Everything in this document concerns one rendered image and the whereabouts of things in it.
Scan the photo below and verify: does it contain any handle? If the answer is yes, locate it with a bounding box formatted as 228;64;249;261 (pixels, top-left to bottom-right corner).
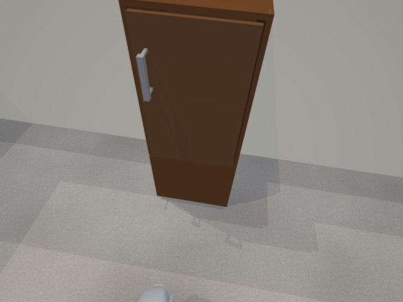
136;48;153;101

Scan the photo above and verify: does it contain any left robot thigh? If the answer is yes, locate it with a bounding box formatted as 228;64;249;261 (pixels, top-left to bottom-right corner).
136;288;173;302

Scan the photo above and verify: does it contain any cupboard door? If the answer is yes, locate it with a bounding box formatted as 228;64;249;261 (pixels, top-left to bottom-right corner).
125;8;264;167

